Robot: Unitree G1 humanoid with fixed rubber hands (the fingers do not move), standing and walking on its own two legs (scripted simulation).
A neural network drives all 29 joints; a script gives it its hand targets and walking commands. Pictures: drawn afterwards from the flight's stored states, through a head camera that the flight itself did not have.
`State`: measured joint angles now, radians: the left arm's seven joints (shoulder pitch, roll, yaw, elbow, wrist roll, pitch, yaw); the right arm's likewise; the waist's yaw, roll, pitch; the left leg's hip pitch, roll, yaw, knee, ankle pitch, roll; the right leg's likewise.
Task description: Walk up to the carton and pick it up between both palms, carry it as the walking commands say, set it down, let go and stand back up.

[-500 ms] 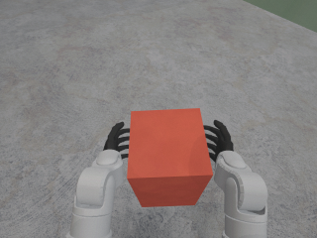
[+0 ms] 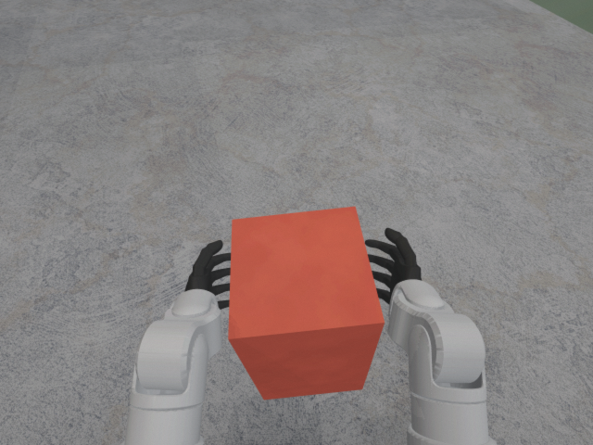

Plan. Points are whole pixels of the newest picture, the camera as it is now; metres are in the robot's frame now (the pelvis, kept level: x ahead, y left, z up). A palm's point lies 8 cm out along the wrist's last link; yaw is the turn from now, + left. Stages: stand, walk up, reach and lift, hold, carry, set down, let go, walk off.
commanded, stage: carry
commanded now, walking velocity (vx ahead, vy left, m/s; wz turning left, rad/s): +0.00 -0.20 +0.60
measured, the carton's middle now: (304, 314) +0.31 +0.00 +0.00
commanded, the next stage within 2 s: none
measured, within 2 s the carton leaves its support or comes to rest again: neither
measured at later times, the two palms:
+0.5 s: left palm (281, 381) +0.19 +0.03 +0.09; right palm (492, 339) +0.25 -0.21 +0.08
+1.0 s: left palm out of the picture +0.05 +0.01 +0.08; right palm (479, 365) +0.21 -0.18 +0.10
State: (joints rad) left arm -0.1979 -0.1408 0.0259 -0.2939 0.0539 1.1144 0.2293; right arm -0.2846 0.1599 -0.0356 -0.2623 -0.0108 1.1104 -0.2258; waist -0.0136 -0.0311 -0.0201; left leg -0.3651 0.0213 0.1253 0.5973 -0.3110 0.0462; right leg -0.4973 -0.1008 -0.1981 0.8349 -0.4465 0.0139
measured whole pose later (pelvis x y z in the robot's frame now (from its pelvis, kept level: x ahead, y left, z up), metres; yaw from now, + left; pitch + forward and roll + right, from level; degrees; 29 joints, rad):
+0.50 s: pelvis -0.06 -0.15 +0.01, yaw +16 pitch +3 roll +3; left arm -0.20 -0.14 -0.02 -0.24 0.04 1.14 0.23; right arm -0.20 0.14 -0.04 -0.32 -0.01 1.15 -0.23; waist -0.06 0.03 0.00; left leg -0.60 0.03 0.08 1.09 -0.50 -0.07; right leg -0.32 -0.11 -0.10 0.54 -0.27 0.01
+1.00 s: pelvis -0.10 -0.27 +0.00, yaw +34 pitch +2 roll -1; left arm -0.21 -0.14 0.03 -0.33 0.02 1.10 0.25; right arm -0.28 0.16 -0.02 -0.31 -0.04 1.09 -0.20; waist 0.05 0.01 0.05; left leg -0.39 0.08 -0.04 0.59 -0.23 -0.05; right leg -0.53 -0.07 0.01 0.86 -0.33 0.07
